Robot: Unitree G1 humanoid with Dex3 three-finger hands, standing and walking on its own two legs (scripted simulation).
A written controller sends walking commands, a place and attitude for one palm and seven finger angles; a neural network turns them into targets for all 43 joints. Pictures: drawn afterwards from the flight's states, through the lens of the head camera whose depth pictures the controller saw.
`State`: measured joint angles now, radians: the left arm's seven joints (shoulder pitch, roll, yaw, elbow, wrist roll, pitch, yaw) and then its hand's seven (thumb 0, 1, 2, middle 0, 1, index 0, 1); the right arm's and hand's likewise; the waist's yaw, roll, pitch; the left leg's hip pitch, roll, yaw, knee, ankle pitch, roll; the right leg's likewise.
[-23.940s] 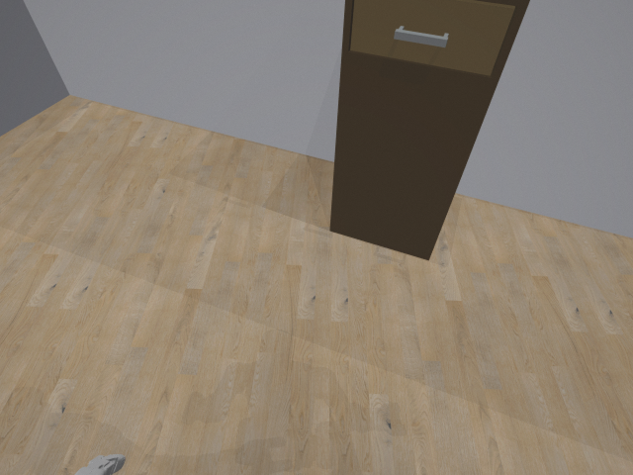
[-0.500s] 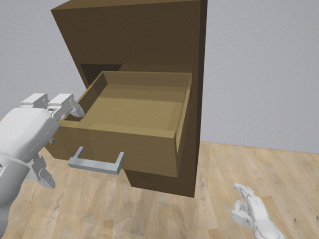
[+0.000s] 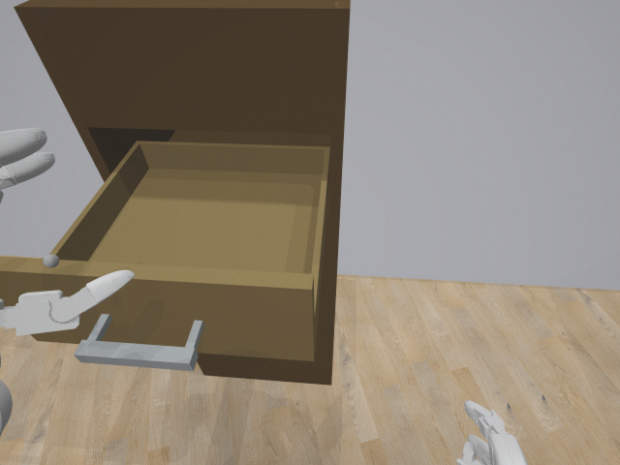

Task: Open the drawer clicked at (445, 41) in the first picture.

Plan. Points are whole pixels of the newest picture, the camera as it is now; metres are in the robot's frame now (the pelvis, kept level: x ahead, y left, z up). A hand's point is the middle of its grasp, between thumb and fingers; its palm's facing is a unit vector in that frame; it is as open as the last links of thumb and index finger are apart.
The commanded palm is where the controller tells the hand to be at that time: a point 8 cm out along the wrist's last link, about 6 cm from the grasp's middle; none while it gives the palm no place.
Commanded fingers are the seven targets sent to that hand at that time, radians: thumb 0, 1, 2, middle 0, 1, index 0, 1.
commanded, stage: draw the hand back to the body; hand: left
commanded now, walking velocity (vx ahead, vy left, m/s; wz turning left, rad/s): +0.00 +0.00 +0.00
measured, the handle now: (143, 340) +0.22 +0.23 +0.08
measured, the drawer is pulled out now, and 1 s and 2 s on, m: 0.29 0.29 0.29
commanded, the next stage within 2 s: step back with the hand held close in 0.54 s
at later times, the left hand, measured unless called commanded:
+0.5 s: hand (14, 267) +0.18 +0.23 +0.27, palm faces +0.54 -0.77 -0.33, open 7.7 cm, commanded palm +0.13 +0.28 +0.27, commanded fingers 0.00 0.90 0.90 -0.20 -0.30 -0.20 -0.30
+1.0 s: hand (34, 281) +0.18 +0.23 +0.26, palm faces +0.41 -0.73 -0.55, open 7.4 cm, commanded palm +0.10 +0.29 +0.27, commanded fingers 0.00 0.90 0.90 -0.20 -0.30 -0.20 -0.30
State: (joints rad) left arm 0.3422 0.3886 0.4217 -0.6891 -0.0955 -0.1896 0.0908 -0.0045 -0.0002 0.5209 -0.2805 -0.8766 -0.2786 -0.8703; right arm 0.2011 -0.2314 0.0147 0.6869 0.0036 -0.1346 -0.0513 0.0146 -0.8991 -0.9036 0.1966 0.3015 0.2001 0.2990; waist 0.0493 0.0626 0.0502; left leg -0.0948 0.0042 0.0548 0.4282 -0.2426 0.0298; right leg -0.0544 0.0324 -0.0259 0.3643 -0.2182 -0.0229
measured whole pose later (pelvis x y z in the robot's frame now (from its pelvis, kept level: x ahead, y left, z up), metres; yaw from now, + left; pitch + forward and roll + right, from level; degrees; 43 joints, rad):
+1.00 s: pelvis -0.03 +0.01 -0.01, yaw -1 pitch +1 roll -1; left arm 0.47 0.52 0.57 -0.75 -0.07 -0.22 0.11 0.01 0.88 0.90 -0.22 -0.30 -0.22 -0.30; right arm 0.17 -0.24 -0.03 0.57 0.03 -0.05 -0.05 0.01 -0.90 -0.90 0.20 0.30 0.20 0.30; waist -0.01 0.04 0.02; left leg -0.31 0.00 0.08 0.49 -0.21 0.05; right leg -0.28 0.03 0.00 0.44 -0.18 0.00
